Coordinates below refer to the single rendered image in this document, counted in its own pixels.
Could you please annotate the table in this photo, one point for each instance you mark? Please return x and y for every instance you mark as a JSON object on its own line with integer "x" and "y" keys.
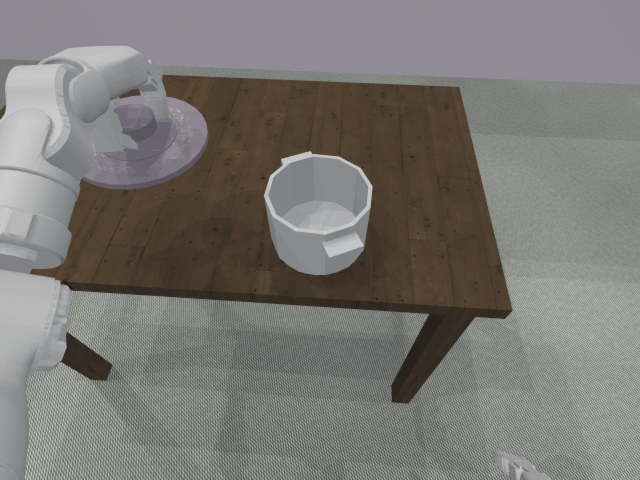
{"x": 430, "y": 246}

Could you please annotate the left robot hand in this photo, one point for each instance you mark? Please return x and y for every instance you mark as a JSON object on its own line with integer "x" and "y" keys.
{"x": 123, "y": 69}

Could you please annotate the robot left forearm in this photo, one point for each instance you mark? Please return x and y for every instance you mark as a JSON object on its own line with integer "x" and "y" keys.
{"x": 45, "y": 151}

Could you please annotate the knob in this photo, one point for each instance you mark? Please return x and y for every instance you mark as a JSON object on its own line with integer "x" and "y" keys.
{"x": 138, "y": 121}

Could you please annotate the right robot hand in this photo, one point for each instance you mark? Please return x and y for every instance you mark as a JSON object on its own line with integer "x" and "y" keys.
{"x": 517, "y": 468}

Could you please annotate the robot left upper arm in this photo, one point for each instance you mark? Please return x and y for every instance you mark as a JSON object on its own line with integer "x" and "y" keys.
{"x": 34, "y": 318}

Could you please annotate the pot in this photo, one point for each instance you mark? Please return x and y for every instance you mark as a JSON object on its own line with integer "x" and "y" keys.
{"x": 318, "y": 210}

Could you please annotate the lid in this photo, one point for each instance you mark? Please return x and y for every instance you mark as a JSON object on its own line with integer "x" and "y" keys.
{"x": 177, "y": 144}

